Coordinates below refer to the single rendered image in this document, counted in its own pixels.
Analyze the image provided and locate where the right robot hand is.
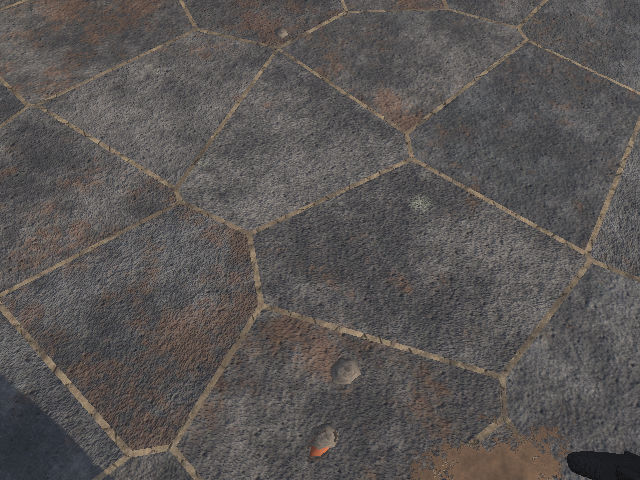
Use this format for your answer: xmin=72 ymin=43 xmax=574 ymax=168
xmin=567 ymin=451 xmax=640 ymax=480

